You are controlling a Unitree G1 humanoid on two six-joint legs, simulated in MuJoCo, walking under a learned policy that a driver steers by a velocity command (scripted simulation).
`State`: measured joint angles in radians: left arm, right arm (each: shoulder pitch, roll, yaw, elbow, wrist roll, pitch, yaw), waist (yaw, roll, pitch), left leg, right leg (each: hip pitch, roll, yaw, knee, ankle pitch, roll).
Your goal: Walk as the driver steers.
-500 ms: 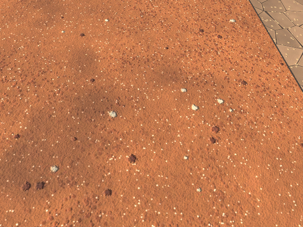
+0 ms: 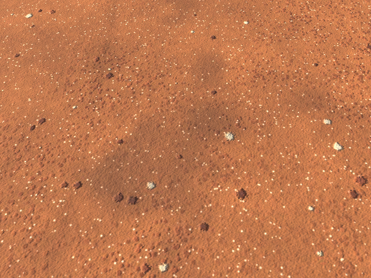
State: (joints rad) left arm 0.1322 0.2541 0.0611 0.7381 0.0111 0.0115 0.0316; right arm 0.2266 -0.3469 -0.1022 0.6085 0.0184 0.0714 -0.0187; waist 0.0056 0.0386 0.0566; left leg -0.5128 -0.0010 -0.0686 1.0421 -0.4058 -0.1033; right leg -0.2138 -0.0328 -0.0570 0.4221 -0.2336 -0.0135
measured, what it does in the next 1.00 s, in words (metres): walks ahead, turning right: left foot, then right foot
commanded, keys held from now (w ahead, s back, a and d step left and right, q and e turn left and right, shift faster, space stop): no key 0.04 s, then w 0.20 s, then w+e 0.76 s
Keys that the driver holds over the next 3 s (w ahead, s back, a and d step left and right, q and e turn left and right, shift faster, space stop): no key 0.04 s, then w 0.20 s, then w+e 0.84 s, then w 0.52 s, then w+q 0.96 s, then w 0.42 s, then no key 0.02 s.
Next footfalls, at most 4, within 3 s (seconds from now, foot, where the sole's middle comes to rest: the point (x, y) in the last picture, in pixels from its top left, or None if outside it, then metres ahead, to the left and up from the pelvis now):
0.16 left None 0.03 0.15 -0.78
0.68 right None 0.37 -0.09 -0.78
1.16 left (196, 211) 0.70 0.03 -0.78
1.66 right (282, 182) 0.82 -0.32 -0.78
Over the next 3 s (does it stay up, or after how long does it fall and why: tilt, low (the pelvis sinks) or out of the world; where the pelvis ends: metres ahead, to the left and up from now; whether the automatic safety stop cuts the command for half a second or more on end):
stays up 1.42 -0.31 0.00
